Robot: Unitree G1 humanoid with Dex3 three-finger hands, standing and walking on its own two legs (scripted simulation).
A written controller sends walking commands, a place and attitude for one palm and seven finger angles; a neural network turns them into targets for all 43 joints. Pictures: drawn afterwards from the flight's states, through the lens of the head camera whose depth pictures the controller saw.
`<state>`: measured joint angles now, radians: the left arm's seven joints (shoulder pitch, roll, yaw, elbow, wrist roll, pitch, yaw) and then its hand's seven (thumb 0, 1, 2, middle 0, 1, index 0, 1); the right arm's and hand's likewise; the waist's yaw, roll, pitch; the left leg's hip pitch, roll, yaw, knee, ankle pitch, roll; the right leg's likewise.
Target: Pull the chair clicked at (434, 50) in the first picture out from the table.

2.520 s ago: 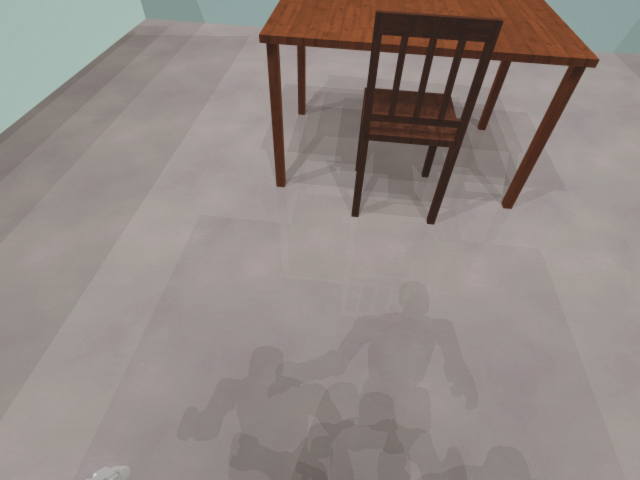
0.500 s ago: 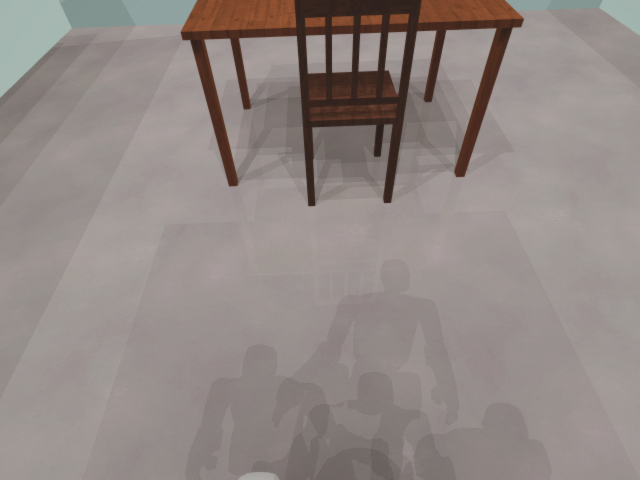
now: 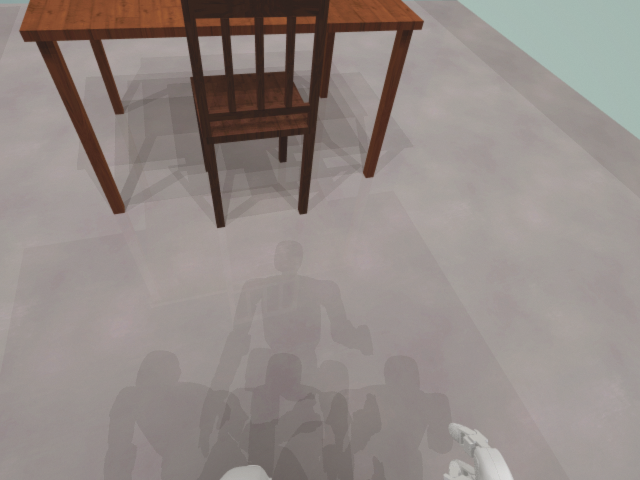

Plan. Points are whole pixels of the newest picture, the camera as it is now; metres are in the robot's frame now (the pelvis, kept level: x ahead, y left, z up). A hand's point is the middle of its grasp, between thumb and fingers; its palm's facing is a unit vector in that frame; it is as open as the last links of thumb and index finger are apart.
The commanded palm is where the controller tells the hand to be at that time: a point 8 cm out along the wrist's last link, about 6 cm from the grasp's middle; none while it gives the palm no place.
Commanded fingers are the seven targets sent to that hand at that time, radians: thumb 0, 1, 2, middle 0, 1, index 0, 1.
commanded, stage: walk to a spot facing it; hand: left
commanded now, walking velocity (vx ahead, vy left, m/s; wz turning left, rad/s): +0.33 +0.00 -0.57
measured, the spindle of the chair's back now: (259, 66) +1.15 +0.31 -0.09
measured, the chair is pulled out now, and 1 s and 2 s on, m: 0.00 0.00 0.00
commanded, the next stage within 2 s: none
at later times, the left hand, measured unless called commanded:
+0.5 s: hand (231, 345) +0.33 +0.18 -0.16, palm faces -0.31 -0.95 -0.07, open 7.4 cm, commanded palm none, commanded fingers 0.00 0.90 0.90 -0.20 -0.30 -0.20 -0.30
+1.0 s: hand (243, 245) +0.55 +0.22 -0.17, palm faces -0.45 -0.86 -0.24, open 7.3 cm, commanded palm none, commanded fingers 0.00 0.90 0.90 -0.20 -0.30 -0.20 -0.30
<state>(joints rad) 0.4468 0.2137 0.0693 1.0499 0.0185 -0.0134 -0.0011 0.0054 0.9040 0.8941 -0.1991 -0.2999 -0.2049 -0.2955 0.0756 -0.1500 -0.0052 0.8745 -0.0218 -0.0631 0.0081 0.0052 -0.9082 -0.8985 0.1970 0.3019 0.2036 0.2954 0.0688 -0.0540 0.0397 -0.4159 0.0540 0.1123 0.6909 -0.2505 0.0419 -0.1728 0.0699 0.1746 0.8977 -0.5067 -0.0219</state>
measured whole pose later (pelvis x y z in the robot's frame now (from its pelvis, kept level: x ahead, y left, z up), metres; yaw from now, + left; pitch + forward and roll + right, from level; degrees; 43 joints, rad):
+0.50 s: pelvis +0.19 +0.06 +0.01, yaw -16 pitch +1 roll -4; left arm 0.12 0.18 0.07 0.95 0.04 0.06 -0.04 0.00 0.91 0.90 -0.19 -0.30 -0.20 -0.29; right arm 0.55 -0.09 0.00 1.11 -0.02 -0.07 -0.04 0.00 -0.91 -0.90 0.19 0.30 0.20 0.29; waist -0.05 -0.04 0.07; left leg 0.09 0.02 0.41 0.31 -0.43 0.05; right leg -0.61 -0.02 -0.13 0.96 -0.15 -0.03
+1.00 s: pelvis +0.46 +0.03 +0.00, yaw -33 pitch +2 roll -1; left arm 0.34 0.24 0.08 1.01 0.02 -0.03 -0.01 0.00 0.91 0.89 -0.20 -0.30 -0.20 -0.30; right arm 0.09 -0.23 -0.05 0.86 -0.03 -0.06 0.00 0.01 -0.94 -0.90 0.19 0.30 0.20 0.29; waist 0.05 -0.02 0.06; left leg -0.46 0.13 0.10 0.61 -0.16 -0.05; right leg -0.11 0.00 0.06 0.62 -0.51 0.00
